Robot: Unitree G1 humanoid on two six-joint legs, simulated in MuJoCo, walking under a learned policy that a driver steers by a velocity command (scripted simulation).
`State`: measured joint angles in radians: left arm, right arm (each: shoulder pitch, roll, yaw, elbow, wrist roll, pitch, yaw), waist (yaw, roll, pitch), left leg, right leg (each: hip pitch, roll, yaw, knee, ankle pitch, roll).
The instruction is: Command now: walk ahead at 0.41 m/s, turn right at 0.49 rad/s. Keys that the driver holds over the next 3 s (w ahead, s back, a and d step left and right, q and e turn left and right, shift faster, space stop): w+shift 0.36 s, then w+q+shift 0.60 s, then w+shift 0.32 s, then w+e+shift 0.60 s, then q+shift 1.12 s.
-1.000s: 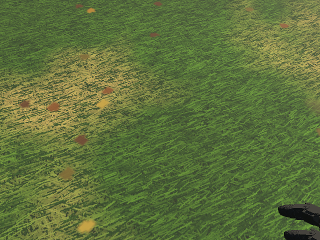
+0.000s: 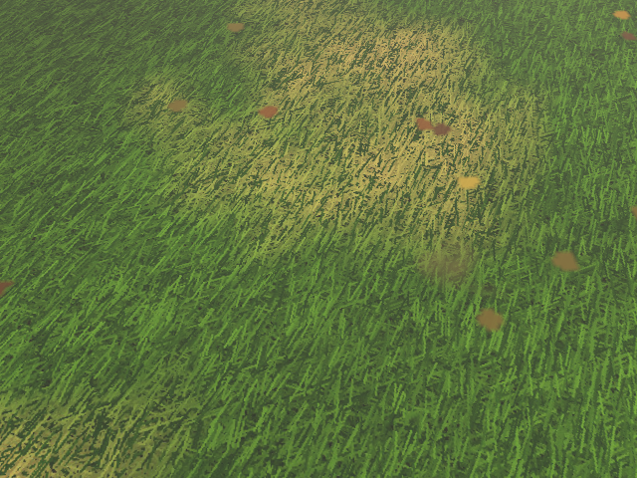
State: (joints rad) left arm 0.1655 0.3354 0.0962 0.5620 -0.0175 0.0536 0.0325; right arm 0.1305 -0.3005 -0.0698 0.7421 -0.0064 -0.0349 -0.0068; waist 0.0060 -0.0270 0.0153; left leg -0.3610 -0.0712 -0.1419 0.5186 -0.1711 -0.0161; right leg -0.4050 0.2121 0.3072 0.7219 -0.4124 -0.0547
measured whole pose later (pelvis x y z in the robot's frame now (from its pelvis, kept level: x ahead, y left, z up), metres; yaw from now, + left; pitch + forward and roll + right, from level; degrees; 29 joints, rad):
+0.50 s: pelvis +0.19 -0.04 +0.01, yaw -4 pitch +3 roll +0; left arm 0.21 0.27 0.01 0.61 0.05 -0.07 0.00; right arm 0.42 -0.28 -0.06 0.82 -0.01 -0.04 0.03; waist -0.05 0.01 -0.04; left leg -0.40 -0.01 -0.08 1.01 -0.34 0.08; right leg -0.24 0.02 -0.05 0.47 -0.29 -0.03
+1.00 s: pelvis +0.58 +0.02 -0.01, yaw +21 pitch +0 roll +1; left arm 0.18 0.23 -0.02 0.67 0.06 -0.09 0.00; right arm 0.36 -0.34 -0.07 0.82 -0.02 -0.01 0.01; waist -0.01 0.01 0.05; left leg -0.27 -0.23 0.02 0.55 -0.28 0.20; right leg -0.48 -0.08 0.09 1.35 -0.35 0.02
